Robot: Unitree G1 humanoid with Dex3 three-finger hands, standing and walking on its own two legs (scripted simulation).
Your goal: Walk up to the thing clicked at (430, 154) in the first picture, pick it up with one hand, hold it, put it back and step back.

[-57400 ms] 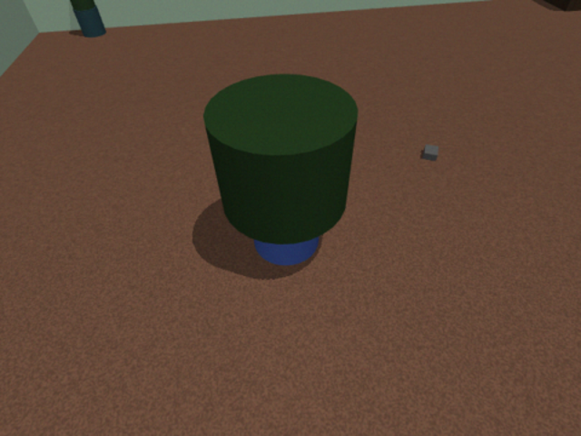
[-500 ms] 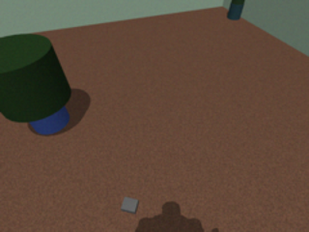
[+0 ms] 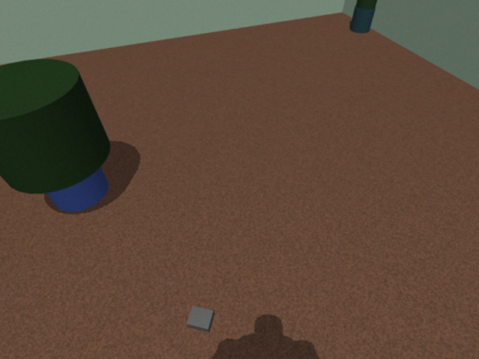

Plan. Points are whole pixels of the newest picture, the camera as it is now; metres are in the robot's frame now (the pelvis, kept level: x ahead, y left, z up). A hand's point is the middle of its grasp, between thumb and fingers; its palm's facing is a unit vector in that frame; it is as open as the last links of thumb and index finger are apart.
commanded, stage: stand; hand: left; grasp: from above
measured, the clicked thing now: (200, 318) +0.44 +0.21 -0.76
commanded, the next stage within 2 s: step back in 1.44 s
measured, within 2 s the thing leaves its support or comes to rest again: neither
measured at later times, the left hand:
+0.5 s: hand out of the picture +0.08 +0.24 -0.16, palm faces +0.01 -0.94 -0.34, open 7.4 cm
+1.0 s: hand out of the picture +0.08 +0.24 -0.16, palm faces +0.01 -0.94 -0.34, open 7.4 cm
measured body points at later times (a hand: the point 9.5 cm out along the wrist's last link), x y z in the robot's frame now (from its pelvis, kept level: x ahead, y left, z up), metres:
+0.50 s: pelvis +0.02 +0.00 +0.00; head +0.02 -0.01 +0.45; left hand +0.08 +0.29 -0.13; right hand +0.09 -0.29 -0.14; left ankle +0.03 +0.12 -0.74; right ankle +0.01 -0.13 -0.74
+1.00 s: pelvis +0.02 -0.01 +0.00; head +0.02 -0.01 +0.45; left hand +0.08 +0.29 -0.13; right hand +0.09 -0.30 -0.14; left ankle +0.03 +0.12 -0.74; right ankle +0.01 -0.13 -0.74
